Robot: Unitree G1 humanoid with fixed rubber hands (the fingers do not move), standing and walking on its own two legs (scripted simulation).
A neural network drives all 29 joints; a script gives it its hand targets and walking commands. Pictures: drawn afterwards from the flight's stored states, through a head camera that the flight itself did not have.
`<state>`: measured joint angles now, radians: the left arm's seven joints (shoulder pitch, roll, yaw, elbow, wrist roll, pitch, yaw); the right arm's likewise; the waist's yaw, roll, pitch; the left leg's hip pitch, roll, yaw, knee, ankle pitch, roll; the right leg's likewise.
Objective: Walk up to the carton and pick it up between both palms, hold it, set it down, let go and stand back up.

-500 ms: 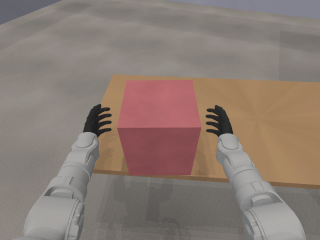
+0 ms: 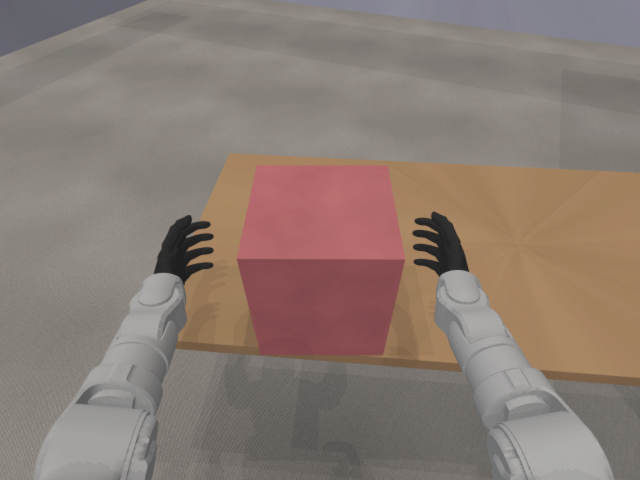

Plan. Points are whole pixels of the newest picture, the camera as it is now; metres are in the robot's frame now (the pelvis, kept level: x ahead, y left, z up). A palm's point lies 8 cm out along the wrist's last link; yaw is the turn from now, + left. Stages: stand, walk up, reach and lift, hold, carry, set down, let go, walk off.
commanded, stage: let go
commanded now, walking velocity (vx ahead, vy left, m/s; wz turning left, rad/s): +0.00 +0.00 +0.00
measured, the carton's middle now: (321, 263) +0.45 +0.04 -0.01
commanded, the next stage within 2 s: stand in 0.06 s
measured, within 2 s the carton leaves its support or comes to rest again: neither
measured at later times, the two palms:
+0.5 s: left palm out of the picture +0.00 +0.24 -0.14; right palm out of the picture +0.01 -0.26 -0.14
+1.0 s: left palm out of the picture +0.10 +0.20 -0.14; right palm out of the picture +0.02 -0.25 -0.15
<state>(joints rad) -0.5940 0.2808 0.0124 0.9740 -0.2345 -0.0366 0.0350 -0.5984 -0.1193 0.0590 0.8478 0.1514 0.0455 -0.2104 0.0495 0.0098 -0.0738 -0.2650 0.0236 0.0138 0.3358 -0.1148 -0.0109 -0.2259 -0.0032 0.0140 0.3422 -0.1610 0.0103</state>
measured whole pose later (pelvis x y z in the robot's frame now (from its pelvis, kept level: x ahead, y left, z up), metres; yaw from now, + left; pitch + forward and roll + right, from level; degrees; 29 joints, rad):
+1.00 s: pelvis +0.09 -0.03 -0.01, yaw -2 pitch +0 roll +1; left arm 0.34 0.16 -0.01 1.06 0.03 -0.02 0.03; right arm 0.45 -0.18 -0.04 1.10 -0.03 -0.02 -0.02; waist -0.04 0.02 -0.07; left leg -0.07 0.05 0.04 0.36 -0.28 -0.05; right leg -0.05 0.02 0.03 0.39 -0.33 -0.03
